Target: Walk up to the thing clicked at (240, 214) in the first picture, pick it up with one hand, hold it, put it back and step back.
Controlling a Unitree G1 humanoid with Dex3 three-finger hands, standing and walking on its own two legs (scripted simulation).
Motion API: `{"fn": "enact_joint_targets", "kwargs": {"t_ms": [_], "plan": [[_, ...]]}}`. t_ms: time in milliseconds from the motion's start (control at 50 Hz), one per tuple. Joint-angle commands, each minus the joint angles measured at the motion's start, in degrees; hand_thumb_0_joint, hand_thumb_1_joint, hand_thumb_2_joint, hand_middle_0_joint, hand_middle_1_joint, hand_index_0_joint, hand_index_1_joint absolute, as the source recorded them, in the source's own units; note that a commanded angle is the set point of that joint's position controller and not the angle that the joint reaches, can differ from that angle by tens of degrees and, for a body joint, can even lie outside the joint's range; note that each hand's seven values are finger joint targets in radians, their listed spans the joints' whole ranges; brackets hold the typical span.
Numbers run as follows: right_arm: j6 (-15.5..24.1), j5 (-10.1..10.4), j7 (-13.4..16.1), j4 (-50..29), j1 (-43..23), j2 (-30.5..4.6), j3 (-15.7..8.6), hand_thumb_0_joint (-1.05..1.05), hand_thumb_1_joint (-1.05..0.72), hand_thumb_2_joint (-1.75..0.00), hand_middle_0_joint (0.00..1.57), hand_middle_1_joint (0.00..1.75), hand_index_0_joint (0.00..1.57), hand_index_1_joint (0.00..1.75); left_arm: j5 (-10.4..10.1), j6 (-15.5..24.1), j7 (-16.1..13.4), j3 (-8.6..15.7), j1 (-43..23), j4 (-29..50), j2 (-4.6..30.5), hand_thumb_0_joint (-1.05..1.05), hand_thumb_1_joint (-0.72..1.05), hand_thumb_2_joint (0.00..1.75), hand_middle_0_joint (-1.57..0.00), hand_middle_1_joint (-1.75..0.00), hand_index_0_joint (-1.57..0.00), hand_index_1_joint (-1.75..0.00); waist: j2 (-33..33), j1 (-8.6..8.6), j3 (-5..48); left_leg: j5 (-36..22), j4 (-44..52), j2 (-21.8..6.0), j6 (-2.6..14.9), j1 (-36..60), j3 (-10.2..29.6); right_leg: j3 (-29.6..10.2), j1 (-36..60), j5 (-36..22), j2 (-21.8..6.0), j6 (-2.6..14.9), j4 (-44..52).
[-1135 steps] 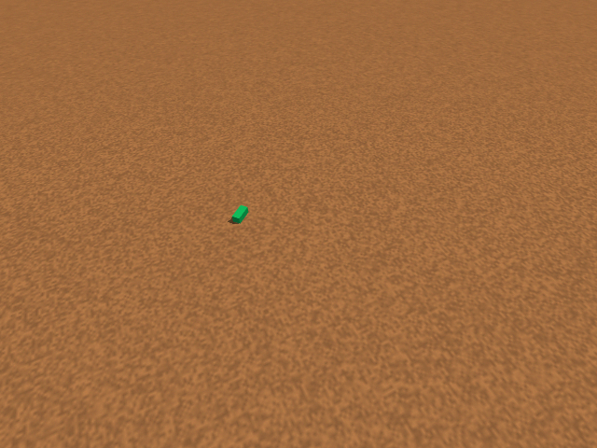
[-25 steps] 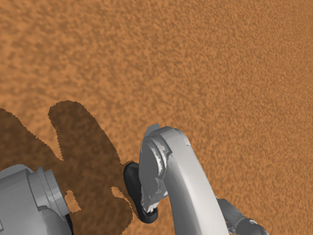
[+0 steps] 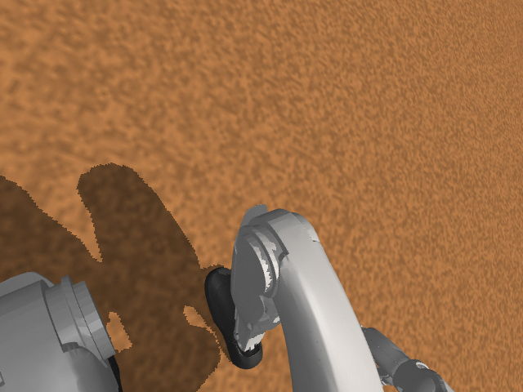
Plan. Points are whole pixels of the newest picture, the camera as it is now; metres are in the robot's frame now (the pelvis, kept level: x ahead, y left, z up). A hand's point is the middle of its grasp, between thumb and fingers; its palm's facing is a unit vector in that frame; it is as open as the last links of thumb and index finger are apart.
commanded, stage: rest palm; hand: left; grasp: from above
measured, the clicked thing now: out of the picture +0.43 +0.42 -0.28
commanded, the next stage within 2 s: close in 0.80 s
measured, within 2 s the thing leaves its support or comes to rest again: neither
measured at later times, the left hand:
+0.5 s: hand out of the picture +0.42 +0.41 -0.23, palm faces -0.43 -0.15 -0.89, open 13.5 cm
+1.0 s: hand out of the picture +0.42 +0.41 -0.23, palm faces -0.43 -0.15 -0.89, open 13.2 cm
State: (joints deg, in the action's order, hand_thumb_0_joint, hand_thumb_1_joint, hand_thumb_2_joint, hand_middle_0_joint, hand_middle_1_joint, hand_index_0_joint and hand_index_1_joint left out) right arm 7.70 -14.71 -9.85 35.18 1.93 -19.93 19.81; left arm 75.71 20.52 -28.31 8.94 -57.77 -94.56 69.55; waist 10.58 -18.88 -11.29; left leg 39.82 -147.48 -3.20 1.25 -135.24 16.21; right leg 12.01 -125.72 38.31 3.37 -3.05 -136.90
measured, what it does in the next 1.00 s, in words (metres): stands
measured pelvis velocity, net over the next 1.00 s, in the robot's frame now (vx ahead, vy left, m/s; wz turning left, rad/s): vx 0.00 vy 0.00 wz -0.01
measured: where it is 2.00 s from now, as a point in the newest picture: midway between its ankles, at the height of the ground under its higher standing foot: (178, 366)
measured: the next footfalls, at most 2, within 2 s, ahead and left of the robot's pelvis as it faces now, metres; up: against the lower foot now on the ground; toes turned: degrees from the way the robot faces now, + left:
none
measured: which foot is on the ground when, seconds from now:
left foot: down 0.00-1.00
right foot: down 0.00-1.00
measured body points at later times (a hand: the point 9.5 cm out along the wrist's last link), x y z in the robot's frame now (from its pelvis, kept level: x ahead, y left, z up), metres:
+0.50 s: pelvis +0.00 +0.00 +0.00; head +0.26 +0.16 +0.33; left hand +0.43 +0.42 -0.18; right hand +0.10 -0.25 -0.05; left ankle +0.07 +0.13 -0.26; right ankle +0.12 -0.12 -0.26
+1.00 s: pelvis +0.00 +0.00 +0.00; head +0.26 +0.16 +0.33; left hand +0.43 +0.41 -0.18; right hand +0.10 -0.25 -0.05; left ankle +0.07 +0.13 -0.26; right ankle +0.12 -0.12 -0.26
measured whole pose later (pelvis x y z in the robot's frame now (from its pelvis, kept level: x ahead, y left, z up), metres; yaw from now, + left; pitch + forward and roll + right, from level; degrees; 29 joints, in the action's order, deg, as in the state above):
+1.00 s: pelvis +0.00 +0.00 +0.00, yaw +0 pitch +24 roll -16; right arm 8.7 -15.3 -10.1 36.1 1.6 -19.9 19.8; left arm 76.2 19.8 -29.6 8.4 -58.0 -94.5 69.0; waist 10.8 -18.7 -10.9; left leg 39.7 -147.9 -3.1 1.3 -135.5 16.5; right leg 12.2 -125.8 38.0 3.5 -3.1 -137.0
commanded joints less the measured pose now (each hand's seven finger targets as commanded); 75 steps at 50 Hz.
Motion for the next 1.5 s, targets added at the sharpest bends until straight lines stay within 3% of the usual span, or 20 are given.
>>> {"fn": "enact_joint_targets", "kwargs": {"t_ms": [0, 60, 100, 200, 280, 360, 440, 500, 560, 600, 620, 720, 880, 940, 1040, 1160, 1360, 1420, 1440, 1480], "plan": [[0.1, 0.1, 0.7, 0.8, 9.5, -19.2, -5.7, 0.0, -0.89, -0.9, 0.2, 0.3, 0.2, 0.3, -1.2, 0.9, -2.0, 1.0, -12.8, 8.7, 17.0, 0.0, -0.46, 0.94, -0.12, -0.93, -0.11, -0.93, -35.2, -1.53, 37.5, -14.2, 15.7, -1.6, -1.13, 33.3, -4.5, 4.4, 15.5, -14.0, 2.2, 3.98, 10.4], [0.0, 0.0, 0.5, 0.5, 9.2, -18.2, -5.2, 0.0, -0.89, -0.9, 0.2, 0.3, 0.2, 0.3, -0.8, 0.3, -2.2, 0.3, -9.1, 3.7, 14.8, 0.0, -0.43, 0.92, -0.13, -0.93, -0.12, -0.93, -32.5, -1.99, 34.5, -11.8, 15.2, -1.6, -0.81, 30.2, -5.0, 4.3, 15.0, -12.3, 2.3, 3.76, 10.7], [0.0, 0.0, 0.8, 1.3, 9.7, -19.0, -5.9, 0.0, -0.89, -0.9, 0.2, 0.3, 0.2, 0.3, -1.0, 1.1, -2.5, 0.6, -13.9, 9.9, 16.2, 0.0, -0.43, 0.93, -0.14, -0.92, -0.13, -0.93, -34.8, -1.81, 35.8, -13.2, 15.4, -1.4, -0.94, 31.8, -5.2, 4.3, 15.3, -13.5, 2.4, 3.89, 11.0], [0.1, 0.0, 0.7, 1.4, 9.3, -19.3, -5.9, 0.0, -0.89, -0.9, 0.2, 0.3, 0.2, 0.3, -0.9, 0.6, -3.3, 1.2, -10.7, 5.4, 15.7, 0.0, -0.42, 0.92, -0.14, -0.92, -0.13, -0.92, -32.8, -2.04, 35.9, -14.3, 15.0, -1.5, -0.87, 30.9, -4.9, 4.7, 15.8, -14.2, 2.5, 3.71, 10.8], [0.3, -0.2, 0.6, 1.3, 9.5, -19.2, -5.7, 0.0, -0.89, -0.9, 0.2, 0.3, 0.2, 0.3, -0.8, 0.0, -3.3, 1.5, -13.5, 8.5, 17.4, 0.0, -0.42, 0.91, -0.14, -0.92, -0.13, -0.92, -35.1, -1.54, 37.9, -14.2, 15.2, -1.6, -1.05, 32.5, -5.0, 4.4, 16.1, -14.4, 2.4, 3.87, 10.8], [0.6, 0.2, 0.6, 1.0, 9.2, -19.3, -6.1, 0.0, -0.89, -0.9, 0.2, 0.3, 0.2, 0.3, -0.9, -1.0, -2.6, 0.3, -10.7, 4.0, 15.0, 0.0, -0.41, 0.9, -0.14, -0.92, -0.14, -0.92, -32.9, -2.31, 33.3, -11.0, 16.0, -1.6, -1.17, 30.0, -4.3, 4.8, 12.9, -11.8, 2.3, 3.9, 10.2], [0.6, 0.2, 0.7, 0.3, 8.9, -19.3, -6.0, 0.0, -0.89, -0.9, 0.2, 0.3, 0.2, 0.3, -1.3, -0.8, -2.3, 1.2, -12.5, 7.6, 16.8, 0.0, -0.41, 0.89, -0.15, -0.91, -0.15, -0.91, -34.5, -1.36, 36.8, -12.7, 16.1, -1.6, -1.24, 31.6, -4.7, 4.5, 15.4, -13.5, 2.3, 3.98, 10.5], [0.6, 0.2, 0.6, 0.7, 8.8, -19.4, -6.0, 0.0, -0.89, -0.9, 0.2, 0.3, 0.2, 0.3, -1.6, -0.8, -1.8, -0.1, -9.7, 4.3, 14.4, 0.0, -0.39, 0.89, -0.16, -0.91, -0.16, -0.91, -32.7, -2.09, 33.9, -11.4, 15.6, -1.5, -1.02, 29.9, -4.7, 4.5, 14.1, -12.4, 2.3, 3.8, 10.6], [0.5, 0.0, 0.9, 0.5, 8.5, -19.4, -5.6, 0.0, -0.89, -0.9, 0.2, 0.3, 0.2, 0.3, -1.8, 0.3, -2.0, 1.1, -11.9, 7.0, 16.8, 0.0, -0.36, 0.86, -0.17, -0.89, -0.17, -0.89, -33.6, -1.64, 35.9, -11.8, 15.5, -1.5, -1.04, 30.1, -4.6, 4.6, 15.7, -12.9, 2.4, 3.85, 10.7], [0.6, -0.2, 0.6, 0.4, 8.8, -18.8, -5.0, 0.0, -0.89, -0.9, 0.2, 0.3, 0.2, 0.3, -1.1, 0.0, -2.0, 0.6, -9.0, 5.3, 15.8, 0.0, -0.36, 0.86, -0.16, -0.9, -0.17, -0.9, -32.3, -1.81, 34.9, -11.6, 15.0, -1.5, -0.68, 29.7, -5.2, 4.3, 15.7, -12.5, 2.5, 3.67, 10.8], [0.6, -0.1, 0.8, 1.1, 9.3, -19.3, -5.7, 0.0, -0.89, -0.9, 0.2, 0.3, 0.2, 0.3, -1.9, 0.7, -2.4, 0.8, -12.8, 9.7, 16.0, 0.0, -0.36, 0.86, -0.18, -0.89, -0.18, -0.88, -33.4, -1.9, 35.5, -12.4, 15.2, -1.4, -0.92, 30.0, -5.2, 4.5, 15.9, -13.5, 2.5, 3.69, 10.8], [0.5, -0.2, 0.8, 1.0, 9.1, -19.6, -5.7, 0.0, -0.89, -0.9, 0.2, 0.3, 0.2, 0.3, -1.2, 0.9, -3.0, 2.1, -10.2, 7.4, 17.0, 0.0, -0.36, 0.85, -0.16, -0.9, -0.17, -0.89, -33.2, -1.43, 36.5, -13.6, 15.2, -1.6, -1.04, 31.6, -4.7, 4.8, 16.0, -13.8, 2.5, 3.64, 10.6], [0.9, -0.6, 0.5, 1.3, 9.1, -19.4, -6.0, 0.0, -0.89, -0.9, 0.2, 0.3, 0.2, 0.3, -0.6, -0.2, -3.4, 1.2, -12.3, 7.6, 16.0, 0.0, -0.37, 0.87, -0.16, -0.91, -0.16, -0.9, -35.1, -1.94, 36.3, -12.9, 15.4, -1.6, -1.25, 31.6, -4.8, 4.8, 15.0, -13.5, 2.5, 3.93, 10.5], [1.1, -0.4, 0.3, 1.3, 9.8, -19.6, -6.0, 0.0, -0.88, -0.89, 0.2, 0.3, 0.2, 0.3, -0.8, -0.7, -3.1, -0.2, -12.3, 6.5, 14.3, 0.0, -0.25, 0.77, -0.22, -0.9, -0.24, -0.87, -33.2, -2.75, 33.8, -12.1, 15.6, -1.4, -1.11, 30.1, -4.8, 5.0, 13.7, -13.2, 2.3, 3.7, 10.4], [1.2, 0.0, 0.4, 1.2, 9.2, -19.5, -5.9, 0.0, -0.88, -0.89, 0.2, 0.3, 0.2, 0.3, -1.1, -0.8, -3.0, -0.6, -12.8, 6.9, 14.6, 0.0, -0.2, 0.73, -0.25, -0.87, -0.28, -0.84, -33.1, -2.15, 35.8, -12.6, 15.2, -1.4, -1.01, 30.3, -4.8, 4.6, 15.1, -13.7, 2.4, 3.83, 10.6], [1.1, 0.0, 0.3, 1.0, 8.8, -19.8, -5.5, 0.0, -0.88, -0.89, 0.2, 0.3, 0.2, 0.3, -1.1, -0.8, -3.2, 1.6, -10.9, 5.4, 17.3, 0.0, -0.14, 0.68, -0.31, -0.81, -0.33, -0.78, -34.5, -1.6, 36.5, -14.3, 15.3, -1.7, -1.26, 31.9, -4.6, 4.7, 15.8, -14.1, 2.5, 3.83, 10.3], [1.2, -0.4, 0.3, 1.1, 9.6, -19.5, -5.4, 0.0, -0.88, -0.89, 0.2, 0.3, 0.2, 0.3, -1.9, -0.4, -3.2, 0.6, -12.3, 7.3, 15.2, 0.0, -0.04, 0.6, -0.38, -0.74, -0.41, -0.71, -33.5, -2.66, 35.1, -12.7, 15.0, -1.4, -0.95, 29.4, -5.0, 4.8, 16.2, -13.8, 2.4, 3.74, 10.9], [1.3, -0.5, 0.4, 0.7, 9.5, -19.8, -5.3, 0.0, -0.88, -0.89, 0.2, 0.3, 0.2, 0.3, -1.4, -0.6, -2.9, 0.9, -11.4, 6.9, 16.7, 0.0, -0.02, 0.59, -0.4, -0.71, -0.43, -0.68, -33.6, -2.26, 36.2, -12.9, 14.6, -1.5, -0.79, 30.4, -5.2, 4.4, 16.4, -13.7, 2.5, 3.74, 11.0], [1.3, -0.2, 0.6, 0.9, 8.9, -19.8, -5.4, 0.0, -0.88, -0.89, 0.2, 0.3, 0.2, 0.3, -2.3, -0.4, -2.9, 1.5, -11.7, 6.3, 16.6, 0.0, -0.01, 0.58, -0.41, -0.7, -0.44, -0.67, -32.4, -2.13, 36.2, -12.2, 14.6, -1.6, -0.85, 29.4, -5.0, 4.6, 16.4, -13.4, 2.5, 3.73, 11.0], [1.3, -0.4, 0.5, 1.2, 9.7, -19.6, -5.5, 0.0, -0.88, -0.89, 0.2, 0.3, 0.2, 0.3, -1.8, -0.4, -2.7, 0.3, -11.2, 6.0, 15.1, 0.0, 0.01, 0.57, -0.43, -0.69, -0.46, -0.66, -33.2, -2.43, 34.5, -12.1, 15.2, -1.4, -1.04, 30.0, -4.9, 4.8, 15.5, -13.2, 2.4, 3.77, 10.7]]}}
